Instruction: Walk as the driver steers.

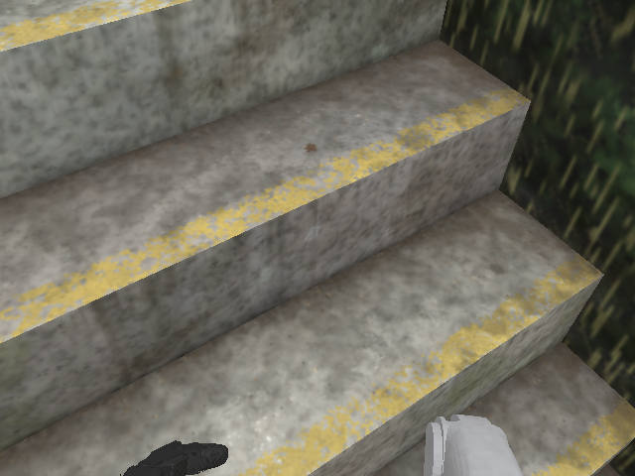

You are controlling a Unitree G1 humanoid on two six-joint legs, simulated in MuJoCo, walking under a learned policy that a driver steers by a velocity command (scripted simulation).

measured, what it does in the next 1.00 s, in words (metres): climbs, turning left: right foot 0.20 m higher, then left foot 0.22 m higher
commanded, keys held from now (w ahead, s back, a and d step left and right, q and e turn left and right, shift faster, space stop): w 0.08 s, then w+q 0.92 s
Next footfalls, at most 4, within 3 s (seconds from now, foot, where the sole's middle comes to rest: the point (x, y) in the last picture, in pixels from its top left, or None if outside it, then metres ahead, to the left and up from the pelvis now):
0.12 right None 0.33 -0.19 -0.57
0.70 left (291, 429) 0.43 0.04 -0.35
1.20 right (350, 132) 0.84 -0.06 -0.14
1.80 left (67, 3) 0.84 0.34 0.07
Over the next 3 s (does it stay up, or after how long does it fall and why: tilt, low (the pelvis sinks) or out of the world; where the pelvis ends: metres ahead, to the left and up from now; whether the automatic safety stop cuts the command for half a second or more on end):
stays up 0.90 0.20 0.84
